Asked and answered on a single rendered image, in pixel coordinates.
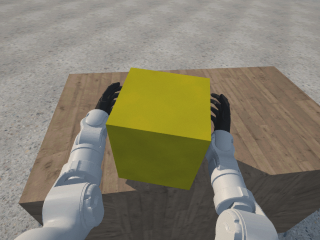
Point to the carton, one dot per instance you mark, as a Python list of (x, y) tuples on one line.
[(160, 127)]

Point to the right robot forearm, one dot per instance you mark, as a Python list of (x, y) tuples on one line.
[(230, 191)]

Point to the robot right upper arm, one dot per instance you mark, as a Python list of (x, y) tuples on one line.
[(235, 224)]

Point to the pedestal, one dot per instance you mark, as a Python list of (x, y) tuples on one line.
[(276, 136)]

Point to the left robot hand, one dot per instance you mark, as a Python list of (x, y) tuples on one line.
[(106, 101)]

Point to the right robot hand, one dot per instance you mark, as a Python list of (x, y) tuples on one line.
[(222, 121)]

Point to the left robot forearm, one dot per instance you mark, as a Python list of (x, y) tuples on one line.
[(87, 153)]

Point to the robot left upper arm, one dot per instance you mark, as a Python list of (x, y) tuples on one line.
[(69, 213)]

